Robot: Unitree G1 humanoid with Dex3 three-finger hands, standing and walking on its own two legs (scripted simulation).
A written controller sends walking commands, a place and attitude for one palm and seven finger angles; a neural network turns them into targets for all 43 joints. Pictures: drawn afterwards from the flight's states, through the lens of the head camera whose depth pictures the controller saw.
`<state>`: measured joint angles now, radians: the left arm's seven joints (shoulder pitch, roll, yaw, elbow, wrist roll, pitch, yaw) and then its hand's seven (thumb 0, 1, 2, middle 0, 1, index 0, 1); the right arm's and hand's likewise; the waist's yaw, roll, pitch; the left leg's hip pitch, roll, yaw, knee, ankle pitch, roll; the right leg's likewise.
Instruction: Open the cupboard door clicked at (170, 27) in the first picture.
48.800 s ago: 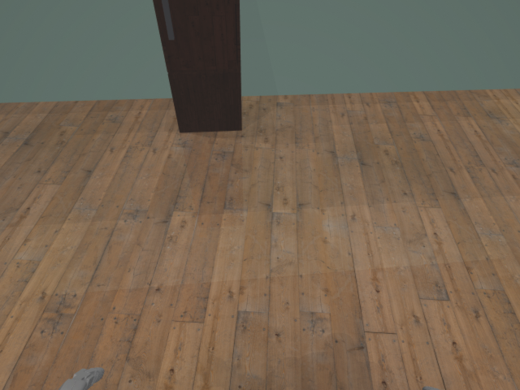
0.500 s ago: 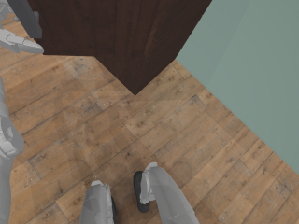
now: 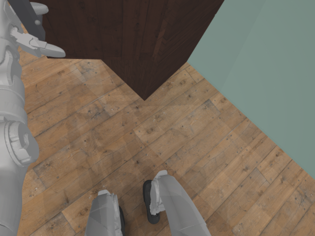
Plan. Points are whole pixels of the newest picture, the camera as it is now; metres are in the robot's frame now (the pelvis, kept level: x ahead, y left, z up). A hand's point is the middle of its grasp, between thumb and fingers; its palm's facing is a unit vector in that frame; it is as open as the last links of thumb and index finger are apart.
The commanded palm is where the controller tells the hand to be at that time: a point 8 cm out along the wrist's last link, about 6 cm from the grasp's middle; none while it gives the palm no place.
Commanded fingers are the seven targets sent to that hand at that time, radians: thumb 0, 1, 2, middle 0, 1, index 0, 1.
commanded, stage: slide the fingers in behind the handle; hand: left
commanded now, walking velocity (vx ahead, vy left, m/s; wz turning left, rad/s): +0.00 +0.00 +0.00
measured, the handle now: out of the picture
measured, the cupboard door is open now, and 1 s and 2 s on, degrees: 49 49 77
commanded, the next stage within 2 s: close the thumb around the handle in 0.34 s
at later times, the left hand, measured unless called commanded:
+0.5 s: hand (32, 22) +0.58 +0.18 +0.05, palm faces -0.05 -1.00 -0.03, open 13.9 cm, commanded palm +0.56 +0.20 +0.04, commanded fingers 0.00 -0.28 0.40 -0.32 -1.22 -0.32 -1.22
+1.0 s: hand (33, 22) +0.58 +0.18 +0.04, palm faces -0.06 -1.00 -0.03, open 6.4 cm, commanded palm +0.56 +0.19 +0.04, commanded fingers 0.00 0.90 0.90 -0.40 -1.35 -0.40 -1.35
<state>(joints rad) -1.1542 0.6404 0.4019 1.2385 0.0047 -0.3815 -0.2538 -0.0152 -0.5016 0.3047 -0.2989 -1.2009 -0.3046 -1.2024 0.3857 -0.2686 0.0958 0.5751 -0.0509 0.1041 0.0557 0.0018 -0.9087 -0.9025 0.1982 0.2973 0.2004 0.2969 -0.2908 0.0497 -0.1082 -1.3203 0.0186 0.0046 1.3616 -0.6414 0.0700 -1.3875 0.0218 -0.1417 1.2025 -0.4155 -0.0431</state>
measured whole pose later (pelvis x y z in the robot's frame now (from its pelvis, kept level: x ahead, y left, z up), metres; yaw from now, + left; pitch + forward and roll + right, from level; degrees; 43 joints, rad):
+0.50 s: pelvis +0.00 +0.00 +0.00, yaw +0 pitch +33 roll -6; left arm -1.12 0.64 0.41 1.24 -0.01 -0.40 -0.26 -0.02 -0.49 0.31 -0.30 -1.20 -0.30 -1.20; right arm 0.39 -0.27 0.09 0.58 -0.05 0.10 0.06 0.00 -0.91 -0.90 0.20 0.30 0.20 0.30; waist -0.28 0.05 -0.11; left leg -1.30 0.02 0.01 1.35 -0.64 0.07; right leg -1.37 0.03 -0.13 1.19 -0.41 -0.04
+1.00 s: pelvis +0.00 +0.00 +0.00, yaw +0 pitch +34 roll -6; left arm -1.15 0.65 0.40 1.25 0.00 -0.40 -0.26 0.00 0.58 0.77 -0.37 -1.32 -0.38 -1.32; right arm 0.39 -0.27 0.09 0.58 -0.05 0.09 0.05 0.00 -0.91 -0.90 0.20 0.30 0.20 0.30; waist -0.29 0.06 -0.11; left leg -1.32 0.02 0.01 1.36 -0.64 0.08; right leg -1.38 0.02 -0.14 1.20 -0.41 -0.04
